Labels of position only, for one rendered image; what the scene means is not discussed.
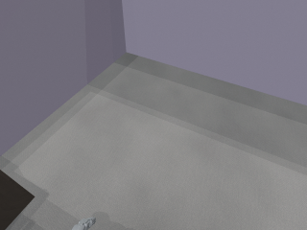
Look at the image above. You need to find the left robot hand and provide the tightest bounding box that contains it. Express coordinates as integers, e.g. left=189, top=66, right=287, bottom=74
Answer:
left=72, top=217, right=96, bottom=230

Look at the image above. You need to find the cabinet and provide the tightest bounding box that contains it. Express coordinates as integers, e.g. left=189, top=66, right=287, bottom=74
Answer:
left=0, top=170, right=35, bottom=230

